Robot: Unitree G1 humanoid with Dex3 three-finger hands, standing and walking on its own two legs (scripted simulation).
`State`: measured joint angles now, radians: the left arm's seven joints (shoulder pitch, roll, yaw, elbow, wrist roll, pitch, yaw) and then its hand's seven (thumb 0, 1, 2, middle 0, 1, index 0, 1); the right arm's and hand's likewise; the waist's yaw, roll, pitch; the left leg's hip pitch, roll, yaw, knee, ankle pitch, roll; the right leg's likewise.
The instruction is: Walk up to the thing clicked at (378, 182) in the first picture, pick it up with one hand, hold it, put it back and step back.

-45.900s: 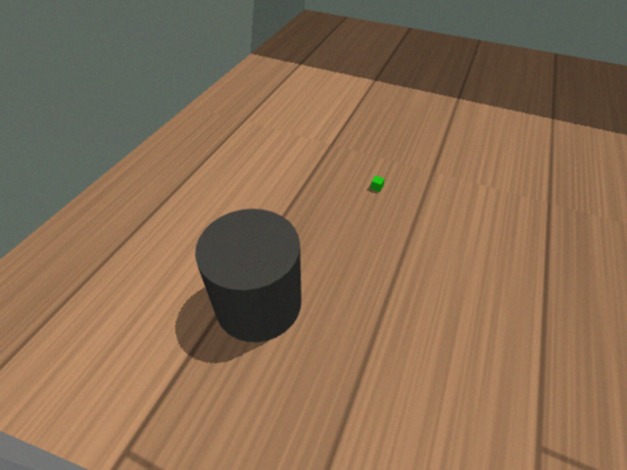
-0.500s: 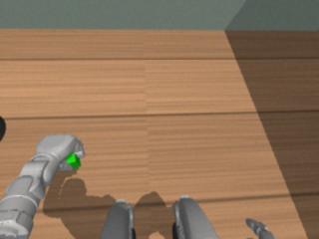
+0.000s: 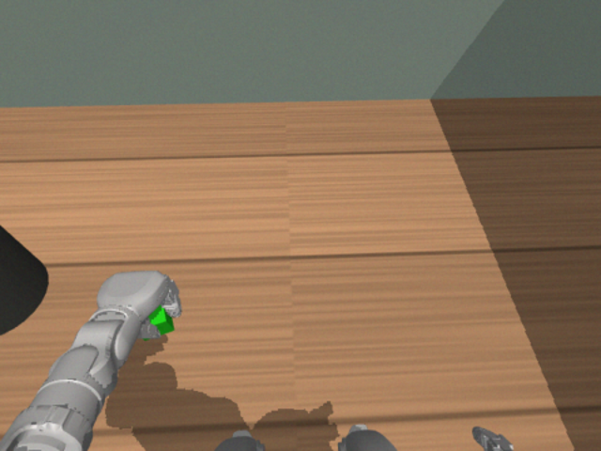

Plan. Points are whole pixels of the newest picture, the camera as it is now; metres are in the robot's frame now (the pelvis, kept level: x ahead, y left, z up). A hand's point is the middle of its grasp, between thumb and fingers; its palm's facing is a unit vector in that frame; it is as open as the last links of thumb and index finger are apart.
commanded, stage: hold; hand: left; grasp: from above
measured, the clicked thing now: (153, 317) +0.35 +0.23 -0.12
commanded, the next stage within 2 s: crouch in 2.00 s
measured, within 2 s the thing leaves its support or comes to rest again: neither
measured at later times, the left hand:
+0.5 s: hand (137, 305) +0.33 +0.22 -0.02, palm faces -0.48 -0.01 -0.88, open 5.3 cm
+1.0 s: hand (137, 318) +0.30 +0.21 +0.00, palm faces -0.47 +0.00 -0.88, open 5.3 cm
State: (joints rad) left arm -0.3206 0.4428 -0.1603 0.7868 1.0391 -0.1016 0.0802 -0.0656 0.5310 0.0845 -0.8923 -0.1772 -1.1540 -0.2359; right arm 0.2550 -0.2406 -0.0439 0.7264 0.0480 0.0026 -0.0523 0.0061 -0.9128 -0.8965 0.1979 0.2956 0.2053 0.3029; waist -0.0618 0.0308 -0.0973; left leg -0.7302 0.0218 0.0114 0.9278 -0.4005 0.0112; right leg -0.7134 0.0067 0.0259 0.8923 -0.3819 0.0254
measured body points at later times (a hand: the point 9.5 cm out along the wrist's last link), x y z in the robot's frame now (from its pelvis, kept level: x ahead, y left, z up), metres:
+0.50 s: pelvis +0.03 +0.00 +0.03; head +0.06 -0.01 +0.48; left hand +0.35 +0.22 +0.03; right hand +0.14 -0.27 -0.09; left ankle +0.03 +0.11 -0.69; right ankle +0.03 -0.14 -0.69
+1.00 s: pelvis +0.01 -0.01 +0.03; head +0.03 -0.03 +0.48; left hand +0.32 +0.21 +0.05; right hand +0.14 -0.27 -0.08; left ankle +0.03 +0.11 -0.69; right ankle +0.03 -0.14 -0.69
